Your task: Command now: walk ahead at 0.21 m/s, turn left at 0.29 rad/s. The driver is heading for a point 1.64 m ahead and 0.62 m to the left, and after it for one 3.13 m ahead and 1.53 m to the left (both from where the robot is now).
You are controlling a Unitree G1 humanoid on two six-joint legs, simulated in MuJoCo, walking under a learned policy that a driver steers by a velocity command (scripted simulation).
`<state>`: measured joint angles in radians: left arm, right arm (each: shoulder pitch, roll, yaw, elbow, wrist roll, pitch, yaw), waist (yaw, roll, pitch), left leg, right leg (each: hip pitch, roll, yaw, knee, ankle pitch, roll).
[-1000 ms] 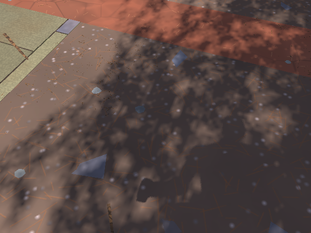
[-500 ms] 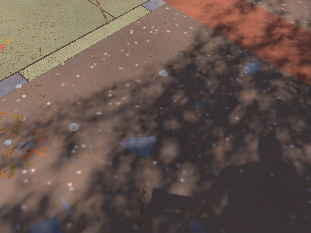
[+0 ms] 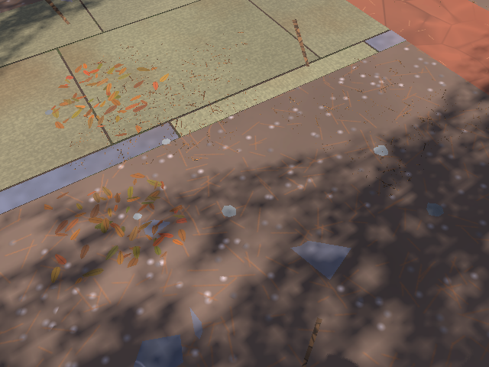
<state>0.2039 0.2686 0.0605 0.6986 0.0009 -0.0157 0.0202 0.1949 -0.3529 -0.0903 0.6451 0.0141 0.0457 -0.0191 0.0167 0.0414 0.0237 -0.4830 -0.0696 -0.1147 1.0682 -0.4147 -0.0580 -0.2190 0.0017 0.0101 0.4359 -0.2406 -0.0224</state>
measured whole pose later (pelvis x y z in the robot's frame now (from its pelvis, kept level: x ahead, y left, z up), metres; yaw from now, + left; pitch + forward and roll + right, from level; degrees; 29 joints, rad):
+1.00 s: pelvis +0.35 +0.03 +0.00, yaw +16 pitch +0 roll -2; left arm 0.13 0.30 0.06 0.76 0.01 -0.04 0.00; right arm 0.20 -0.32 -0.07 0.65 0.01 0.05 -0.02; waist 0.02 0.02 0.10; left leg -0.55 0.08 0.00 0.84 -0.24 -0.05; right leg -0.21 -0.02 -0.20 0.36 -0.15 -0.03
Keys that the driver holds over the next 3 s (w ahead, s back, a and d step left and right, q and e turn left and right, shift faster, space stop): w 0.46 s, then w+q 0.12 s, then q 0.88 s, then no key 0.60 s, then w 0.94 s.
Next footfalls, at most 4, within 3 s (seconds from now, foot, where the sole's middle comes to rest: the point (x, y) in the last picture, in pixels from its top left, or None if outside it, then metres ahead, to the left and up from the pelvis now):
0.22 left None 0.07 0.15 -0.78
0.66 right None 0.44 -0.07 -0.78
1.12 left None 0.42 0.19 -0.78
1.58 right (283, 358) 0.51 -0.02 -0.78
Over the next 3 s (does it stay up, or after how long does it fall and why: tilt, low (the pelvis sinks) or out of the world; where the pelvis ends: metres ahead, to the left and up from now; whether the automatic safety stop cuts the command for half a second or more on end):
stays up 0.66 0.30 0.00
